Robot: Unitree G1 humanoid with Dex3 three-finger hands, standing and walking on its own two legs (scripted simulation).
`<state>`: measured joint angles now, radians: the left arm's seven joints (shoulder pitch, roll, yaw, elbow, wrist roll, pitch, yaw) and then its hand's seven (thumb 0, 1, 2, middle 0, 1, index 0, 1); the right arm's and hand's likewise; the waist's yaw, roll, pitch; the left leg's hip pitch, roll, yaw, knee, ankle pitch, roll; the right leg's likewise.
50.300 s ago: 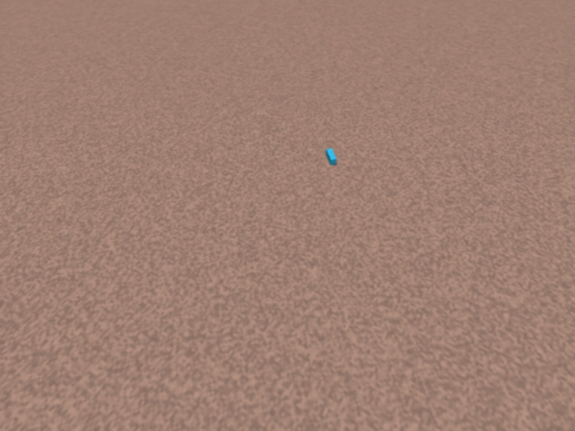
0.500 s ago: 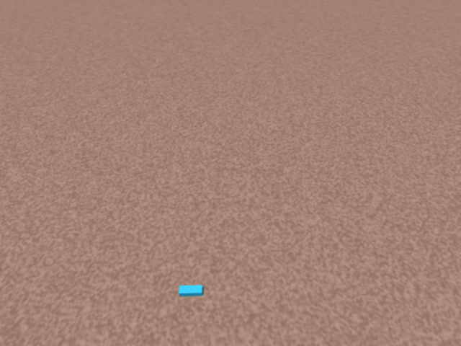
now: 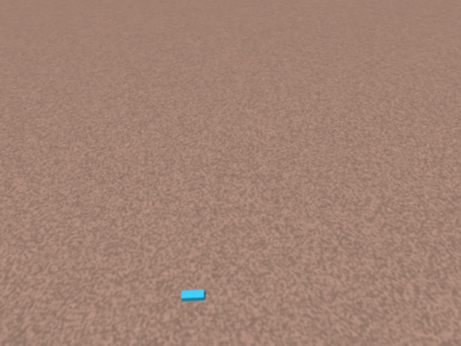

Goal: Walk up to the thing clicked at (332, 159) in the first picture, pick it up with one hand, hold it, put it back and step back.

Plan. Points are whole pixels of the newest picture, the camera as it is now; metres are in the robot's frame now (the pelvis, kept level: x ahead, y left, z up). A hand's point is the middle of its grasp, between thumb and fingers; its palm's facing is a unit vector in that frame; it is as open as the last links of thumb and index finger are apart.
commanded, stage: stand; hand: left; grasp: from above
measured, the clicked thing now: (193, 295) +0.48 +0.21 -0.76
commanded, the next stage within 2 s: step back in 1.56 s
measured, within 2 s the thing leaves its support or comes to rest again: neither
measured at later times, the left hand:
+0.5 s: hand out of the picture +0.08 +0.23 -0.16, palm faces -0.01 -0.95 -0.32, open 7.4 cm
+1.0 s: hand out of the picture +0.10 +0.24 -0.15, palm faces -0.02 -0.94 -0.33, open 7.4 cm
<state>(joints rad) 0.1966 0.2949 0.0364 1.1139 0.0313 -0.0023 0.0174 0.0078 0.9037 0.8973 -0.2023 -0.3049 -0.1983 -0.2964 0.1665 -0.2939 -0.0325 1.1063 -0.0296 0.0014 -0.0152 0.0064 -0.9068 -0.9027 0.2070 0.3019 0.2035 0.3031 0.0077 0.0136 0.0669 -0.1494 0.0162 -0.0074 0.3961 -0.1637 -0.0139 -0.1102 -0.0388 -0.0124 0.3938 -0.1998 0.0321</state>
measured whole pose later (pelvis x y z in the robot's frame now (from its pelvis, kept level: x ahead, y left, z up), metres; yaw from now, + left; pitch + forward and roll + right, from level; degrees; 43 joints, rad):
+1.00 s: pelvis +0.02 -0.01 +0.00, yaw -1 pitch -3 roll +0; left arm 0.11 0.32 0.03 1.14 0.02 -0.01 0.00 0.01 0.90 0.90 -0.20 -0.30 -0.20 -0.30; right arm 0.10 -0.32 -0.01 1.15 -0.02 -0.01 -0.01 0.01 -0.91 -0.90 0.21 0.30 0.20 0.30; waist -0.01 0.00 0.06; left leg -0.12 0.03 0.01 0.33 -0.16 -0.03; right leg -0.09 -0.02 0.00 0.34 -0.19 0.02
